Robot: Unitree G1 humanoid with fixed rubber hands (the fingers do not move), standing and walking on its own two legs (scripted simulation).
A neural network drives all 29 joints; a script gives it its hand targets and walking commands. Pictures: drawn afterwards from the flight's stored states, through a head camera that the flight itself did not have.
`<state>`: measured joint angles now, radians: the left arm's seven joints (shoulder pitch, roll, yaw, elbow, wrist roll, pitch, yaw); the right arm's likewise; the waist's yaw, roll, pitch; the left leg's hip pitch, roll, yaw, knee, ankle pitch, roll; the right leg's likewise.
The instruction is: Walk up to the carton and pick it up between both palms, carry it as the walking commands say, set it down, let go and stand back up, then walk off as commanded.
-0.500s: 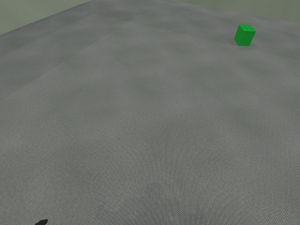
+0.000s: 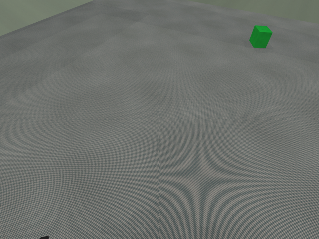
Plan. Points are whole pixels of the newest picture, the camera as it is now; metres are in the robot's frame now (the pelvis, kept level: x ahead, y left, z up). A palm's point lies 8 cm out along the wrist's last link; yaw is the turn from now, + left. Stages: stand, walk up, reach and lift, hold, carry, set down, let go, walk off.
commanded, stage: stand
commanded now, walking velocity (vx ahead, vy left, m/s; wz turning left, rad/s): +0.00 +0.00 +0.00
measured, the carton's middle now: (260, 36) +2.84 -1.41 -0.67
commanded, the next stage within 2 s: walk up in 0.06 s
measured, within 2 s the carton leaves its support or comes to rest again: neither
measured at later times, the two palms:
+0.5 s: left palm out of the picture +0.15 +0.20 -0.12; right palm out of the picture +0.01 -0.33 -0.15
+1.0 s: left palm (120, 221) +0.23 +0.11 -0.15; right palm (283, 205) +0.29 -0.39 -0.15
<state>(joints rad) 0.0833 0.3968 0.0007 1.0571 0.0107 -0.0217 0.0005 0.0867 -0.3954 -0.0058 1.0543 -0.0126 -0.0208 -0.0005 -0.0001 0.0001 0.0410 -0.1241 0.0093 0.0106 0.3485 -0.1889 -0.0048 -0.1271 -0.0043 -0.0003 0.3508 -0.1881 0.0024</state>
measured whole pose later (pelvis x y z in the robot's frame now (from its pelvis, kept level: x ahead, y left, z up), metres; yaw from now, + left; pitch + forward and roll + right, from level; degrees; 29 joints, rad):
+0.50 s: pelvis +0.02 -0.05 -0.01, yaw -13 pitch +1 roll +1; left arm 0.21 0.27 0.05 0.92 0.02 0.03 -0.05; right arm 0.22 -0.30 -0.07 1.00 -0.06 0.01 0.00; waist 0.00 0.03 0.02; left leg -0.14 0.15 0.20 0.48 -0.33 -0.06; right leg -0.32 -0.05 -0.11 0.63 -0.40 -0.01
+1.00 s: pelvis +0.22 -0.13 -0.03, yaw -23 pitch +1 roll +0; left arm 0.50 0.16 0.03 1.04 0.00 -0.07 0.01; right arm 0.04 -0.18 -0.04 0.89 -0.03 -0.04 0.01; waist 0.05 0.03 0.05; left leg -0.45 0.09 0.21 0.56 -0.13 0.03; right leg -0.01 0.05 0.05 0.58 -0.49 -0.05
